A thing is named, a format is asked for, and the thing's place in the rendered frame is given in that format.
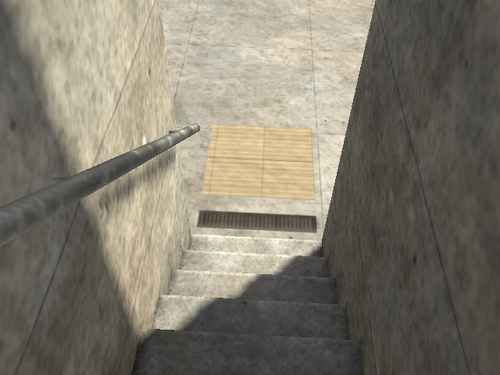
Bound stairs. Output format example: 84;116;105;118
131;234;363;375

